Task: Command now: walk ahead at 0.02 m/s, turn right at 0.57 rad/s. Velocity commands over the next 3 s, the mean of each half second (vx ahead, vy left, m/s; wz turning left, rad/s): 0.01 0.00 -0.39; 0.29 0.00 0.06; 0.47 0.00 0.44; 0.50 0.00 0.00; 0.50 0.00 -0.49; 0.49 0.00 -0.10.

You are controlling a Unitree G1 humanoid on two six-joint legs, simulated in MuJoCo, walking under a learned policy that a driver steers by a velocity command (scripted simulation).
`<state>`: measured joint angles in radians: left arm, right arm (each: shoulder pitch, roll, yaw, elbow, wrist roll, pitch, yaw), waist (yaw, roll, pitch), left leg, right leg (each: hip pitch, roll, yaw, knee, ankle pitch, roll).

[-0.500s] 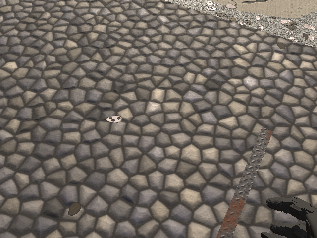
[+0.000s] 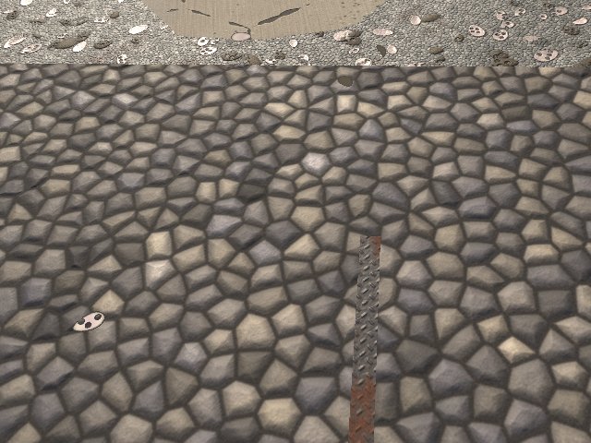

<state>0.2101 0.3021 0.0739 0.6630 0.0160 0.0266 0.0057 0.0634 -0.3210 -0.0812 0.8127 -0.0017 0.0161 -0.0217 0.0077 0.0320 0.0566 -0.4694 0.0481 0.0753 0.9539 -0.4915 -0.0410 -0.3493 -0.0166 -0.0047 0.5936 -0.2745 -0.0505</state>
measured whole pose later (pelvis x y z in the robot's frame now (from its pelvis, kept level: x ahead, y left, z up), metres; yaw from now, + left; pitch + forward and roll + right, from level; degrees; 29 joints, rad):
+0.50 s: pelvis +0.03 +0.03 +0.00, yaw -11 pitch +1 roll +0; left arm 0.17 0.30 0.05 0.63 0.01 0.03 0.03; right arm 0.14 -0.26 -0.04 0.83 -0.02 -0.02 0.00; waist -0.01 -0.04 0.03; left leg -0.25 0.00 -0.01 0.49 -0.26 0.01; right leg -0.37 0.05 0.10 0.79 -0.50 0.04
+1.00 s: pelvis +0.14 +0.02 +0.00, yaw -6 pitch +2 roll -1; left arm 0.43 0.30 0.08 0.77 -0.01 -0.06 0.01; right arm 0.07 -0.30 -0.03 0.78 0.03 -0.05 0.07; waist 0.08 0.03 0.03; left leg -0.59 0.06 0.03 0.67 -0.14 0.03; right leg 0.10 -0.02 -0.07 0.22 -0.35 0.03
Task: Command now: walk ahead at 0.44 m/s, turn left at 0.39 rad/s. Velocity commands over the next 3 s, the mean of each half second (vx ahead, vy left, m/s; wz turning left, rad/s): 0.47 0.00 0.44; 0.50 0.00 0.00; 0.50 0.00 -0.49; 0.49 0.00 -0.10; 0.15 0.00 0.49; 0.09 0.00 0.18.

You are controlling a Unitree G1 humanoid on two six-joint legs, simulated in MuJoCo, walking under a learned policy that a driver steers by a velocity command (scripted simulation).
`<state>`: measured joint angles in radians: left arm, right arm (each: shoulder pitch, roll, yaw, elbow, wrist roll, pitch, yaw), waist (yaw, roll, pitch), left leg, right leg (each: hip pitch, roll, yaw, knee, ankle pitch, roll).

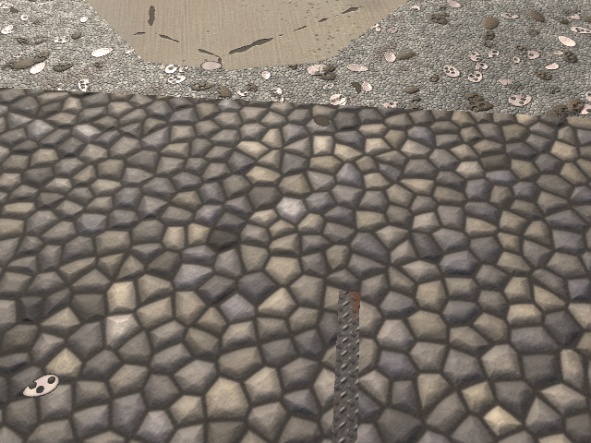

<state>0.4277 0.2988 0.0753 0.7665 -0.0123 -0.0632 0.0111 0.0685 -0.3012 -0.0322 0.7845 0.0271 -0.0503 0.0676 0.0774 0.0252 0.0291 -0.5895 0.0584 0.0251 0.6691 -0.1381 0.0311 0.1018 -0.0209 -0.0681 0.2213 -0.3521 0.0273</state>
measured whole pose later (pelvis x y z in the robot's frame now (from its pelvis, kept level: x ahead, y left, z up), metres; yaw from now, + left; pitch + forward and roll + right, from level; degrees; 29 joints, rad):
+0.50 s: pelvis +0.27 +0.06 +0.01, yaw +14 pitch +2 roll +0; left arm 0.07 0.28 0.04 0.62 0.00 -0.11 -0.02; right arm 0.35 -0.29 -0.05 0.79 0.02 -0.06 0.00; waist -0.09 -0.04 0.02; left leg -0.05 -0.12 -0.14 0.33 -0.31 0.10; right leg -0.62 -0.05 0.06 0.53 0.11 0.03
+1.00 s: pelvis +0.56 +0.12 +0.01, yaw +13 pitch +2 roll -2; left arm 0.42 0.28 0.06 0.79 -0.03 -0.07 0.00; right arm 0.03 -0.27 -0.02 0.68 0.01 -0.09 0.03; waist 0.11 0.04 0.04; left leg -0.57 0.05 -0.08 0.54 0.02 -0.03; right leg -0.04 0.05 0.05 0.30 -0.29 -0.02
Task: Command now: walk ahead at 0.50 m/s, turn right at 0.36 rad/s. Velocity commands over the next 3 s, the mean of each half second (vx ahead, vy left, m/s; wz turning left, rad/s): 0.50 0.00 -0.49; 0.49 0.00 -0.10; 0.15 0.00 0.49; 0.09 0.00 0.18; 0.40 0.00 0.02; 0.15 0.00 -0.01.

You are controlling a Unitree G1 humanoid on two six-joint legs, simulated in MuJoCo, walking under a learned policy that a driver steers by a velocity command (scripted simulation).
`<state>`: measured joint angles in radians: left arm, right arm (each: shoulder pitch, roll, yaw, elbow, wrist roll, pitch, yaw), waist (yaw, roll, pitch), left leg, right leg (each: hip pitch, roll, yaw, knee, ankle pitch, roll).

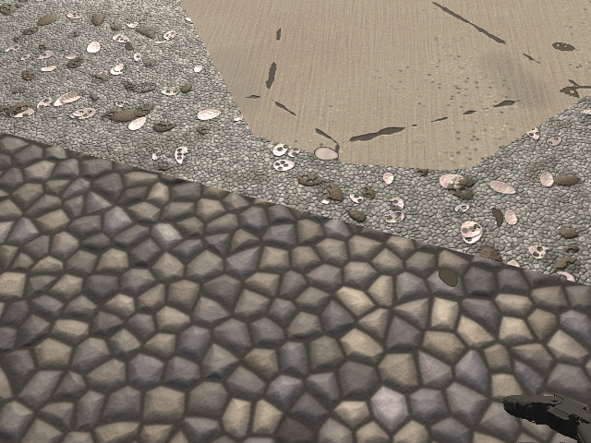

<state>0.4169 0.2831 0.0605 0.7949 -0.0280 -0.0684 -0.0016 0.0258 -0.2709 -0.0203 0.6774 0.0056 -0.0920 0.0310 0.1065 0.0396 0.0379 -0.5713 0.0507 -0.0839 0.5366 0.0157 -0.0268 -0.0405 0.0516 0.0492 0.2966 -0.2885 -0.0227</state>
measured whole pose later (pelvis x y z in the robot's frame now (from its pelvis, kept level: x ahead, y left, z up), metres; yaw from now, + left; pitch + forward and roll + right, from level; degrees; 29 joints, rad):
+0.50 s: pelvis +0.26 +0.00 -0.01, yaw -17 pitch +1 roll +3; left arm 0.11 0.28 0.05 0.62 -0.02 -0.02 -0.05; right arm 0.32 -0.30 -0.08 0.84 0.01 -0.07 0.00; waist -0.09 -0.04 0.04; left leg 0.07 0.00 0.23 0.25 -0.33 -0.02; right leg -0.64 -0.10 0.00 0.69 -0.05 -0.03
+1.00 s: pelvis +0.51 -0.12 +0.00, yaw -18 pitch +1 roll -2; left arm 0.30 0.26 0.05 0.77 0.01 -0.08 0.00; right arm 0.17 -0.27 -0.05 0.78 0.01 -0.05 0.03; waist 0.05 0.05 0.03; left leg -0.67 0.09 -0.04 0.66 0.12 0.00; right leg 0.03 0.07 -0.11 0.24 -0.28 -0.06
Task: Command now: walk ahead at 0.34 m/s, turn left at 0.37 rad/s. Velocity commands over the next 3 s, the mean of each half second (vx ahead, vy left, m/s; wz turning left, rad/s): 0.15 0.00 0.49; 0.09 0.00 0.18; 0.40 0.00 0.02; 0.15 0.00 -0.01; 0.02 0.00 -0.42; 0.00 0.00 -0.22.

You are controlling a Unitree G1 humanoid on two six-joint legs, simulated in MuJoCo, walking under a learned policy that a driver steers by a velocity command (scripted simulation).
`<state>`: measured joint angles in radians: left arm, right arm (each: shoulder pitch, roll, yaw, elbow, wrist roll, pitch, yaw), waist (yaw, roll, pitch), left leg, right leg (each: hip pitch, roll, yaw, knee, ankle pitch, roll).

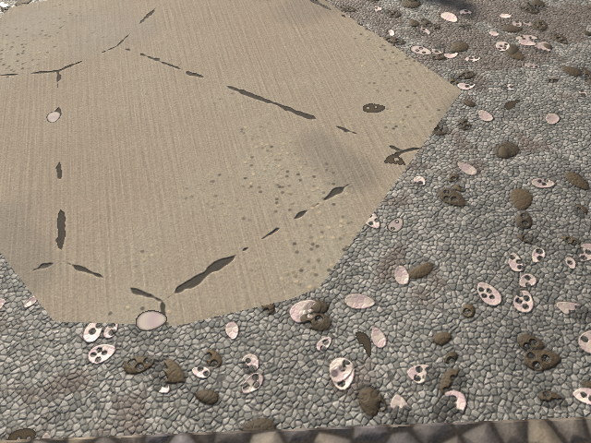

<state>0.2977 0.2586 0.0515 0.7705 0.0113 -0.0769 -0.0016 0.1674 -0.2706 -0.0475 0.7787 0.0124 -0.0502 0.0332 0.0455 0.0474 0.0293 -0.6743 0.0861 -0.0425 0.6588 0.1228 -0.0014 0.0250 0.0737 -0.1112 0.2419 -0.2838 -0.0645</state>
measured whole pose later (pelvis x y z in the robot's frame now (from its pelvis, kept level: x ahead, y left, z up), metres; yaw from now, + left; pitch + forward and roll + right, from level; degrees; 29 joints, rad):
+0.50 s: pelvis +0.16 +0.02 -0.01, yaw +17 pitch +3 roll +0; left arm 0.15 0.29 0.05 0.71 0.00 0.00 0.04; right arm 0.19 -0.30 -0.07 0.64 0.00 0.05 -0.03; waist -0.02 -0.01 0.04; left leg -0.41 -0.13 -0.16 0.50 -0.13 0.06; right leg -0.53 -0.01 0.13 0.80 -0.31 0.08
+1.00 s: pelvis +0.20 +0.00 -0.01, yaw +21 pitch +0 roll +0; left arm 0.22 0.25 0.03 0.76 -0.02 -0.01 0.01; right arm 0.31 -0.25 -0.04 0.74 0.00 0.01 -0.01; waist -0.01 -0.02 -0.02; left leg -0.18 -0.01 -0.05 0.54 -0.37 0.01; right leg -0.35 0.00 0.02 0.73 -0.43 -0.01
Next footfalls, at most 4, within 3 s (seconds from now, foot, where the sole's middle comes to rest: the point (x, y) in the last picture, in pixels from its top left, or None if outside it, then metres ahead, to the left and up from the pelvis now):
0.10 left None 0.25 0.12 -0.78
0.58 right None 0.29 -0.10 -0.78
0.90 left None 0.15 0.12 -0.78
1.22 right None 0.39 -0.07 -0.78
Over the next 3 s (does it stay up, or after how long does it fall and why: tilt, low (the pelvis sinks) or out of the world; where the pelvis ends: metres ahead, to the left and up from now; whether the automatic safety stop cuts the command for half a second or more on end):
stays up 0.70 0.20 -0.15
